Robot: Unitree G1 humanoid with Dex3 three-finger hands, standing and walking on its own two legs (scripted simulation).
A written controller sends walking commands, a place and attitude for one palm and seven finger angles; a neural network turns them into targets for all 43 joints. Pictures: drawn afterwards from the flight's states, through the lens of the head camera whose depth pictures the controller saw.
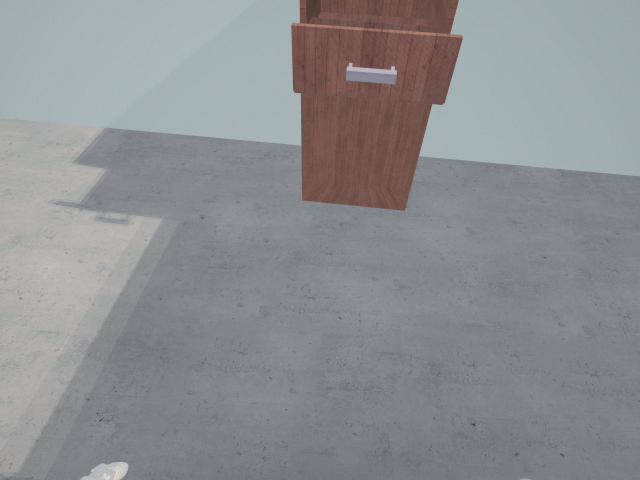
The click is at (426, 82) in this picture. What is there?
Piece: drawer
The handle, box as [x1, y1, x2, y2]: [346, 63, 396, 83]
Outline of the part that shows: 347,66 347,80 385,83 395,82 396,70 394,69 394,66 391,66 390,70 352,67 352,63 349,63 349,65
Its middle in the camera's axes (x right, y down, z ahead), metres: +0.13 -0.45 +1.04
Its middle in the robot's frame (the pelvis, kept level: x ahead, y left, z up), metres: +1.09 -0.07 +0.02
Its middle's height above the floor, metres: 0.79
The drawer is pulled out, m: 0.30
